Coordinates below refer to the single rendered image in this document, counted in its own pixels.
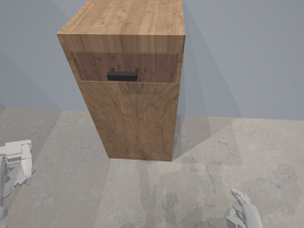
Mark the cabinet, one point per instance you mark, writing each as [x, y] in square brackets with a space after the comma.
[135, 120]

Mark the robot left hand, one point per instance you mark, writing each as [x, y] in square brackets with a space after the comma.
[15, 156]

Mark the drawer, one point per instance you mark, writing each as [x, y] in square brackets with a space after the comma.
[153, 67]

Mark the handle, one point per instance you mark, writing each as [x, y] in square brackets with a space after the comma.
[127, 76]

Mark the robot right hand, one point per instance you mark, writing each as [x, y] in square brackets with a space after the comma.
[248, 216]

